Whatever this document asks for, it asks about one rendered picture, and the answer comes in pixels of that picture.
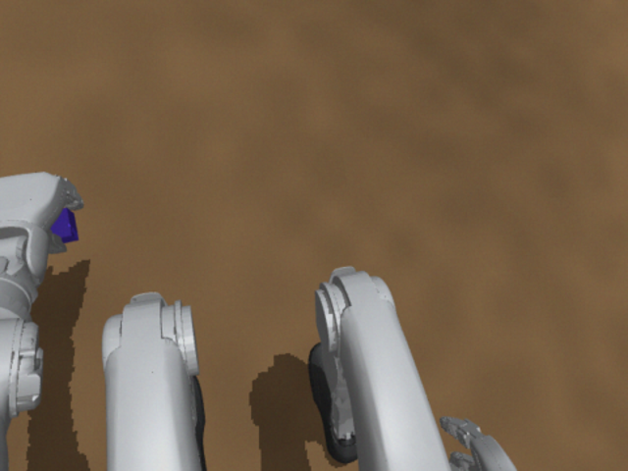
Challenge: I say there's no left robot arm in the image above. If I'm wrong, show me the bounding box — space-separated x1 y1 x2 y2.
0 221 50 471

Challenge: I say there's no right robot foot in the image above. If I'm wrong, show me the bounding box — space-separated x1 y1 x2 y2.
308 342 357 463

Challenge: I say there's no small box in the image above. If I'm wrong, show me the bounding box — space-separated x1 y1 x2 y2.
50 208 79 243

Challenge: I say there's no left robot hand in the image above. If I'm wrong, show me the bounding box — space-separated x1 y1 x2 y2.
0 172 83 254

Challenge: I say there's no right robot hand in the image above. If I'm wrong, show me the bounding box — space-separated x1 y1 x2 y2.
440 416 517 471

